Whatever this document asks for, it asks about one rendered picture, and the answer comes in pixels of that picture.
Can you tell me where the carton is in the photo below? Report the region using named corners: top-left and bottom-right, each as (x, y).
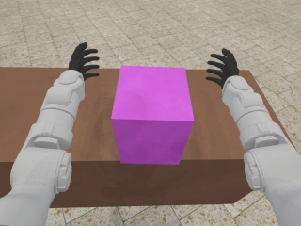
top-left (111, 65), bottom-right (195, 165)

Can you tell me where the right robot upper arm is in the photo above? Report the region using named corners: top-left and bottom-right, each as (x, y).
top-left (244, 143), bottom-right (301, 226)

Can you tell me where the robot left hand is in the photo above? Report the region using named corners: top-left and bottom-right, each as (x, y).
top-left (68, 42), bottom-right (100, 81)

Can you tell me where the left robot forearm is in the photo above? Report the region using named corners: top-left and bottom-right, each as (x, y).
top-left (10, 70), bottom-right (86, 188)

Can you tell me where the right robot forearm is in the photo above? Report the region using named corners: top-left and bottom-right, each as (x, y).
top-left (222, 75), bottom-right (301, 162)

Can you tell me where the left robot upper arm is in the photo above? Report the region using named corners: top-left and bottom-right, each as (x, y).
top-left (0, 147), bottom-right (72, 226)

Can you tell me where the robot right hand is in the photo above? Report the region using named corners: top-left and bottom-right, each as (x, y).
top-left (205, 48), bottom-right (239, 89)

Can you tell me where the pedestal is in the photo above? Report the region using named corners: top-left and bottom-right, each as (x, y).
top-left (0, 67), bottom-right (296, 208)

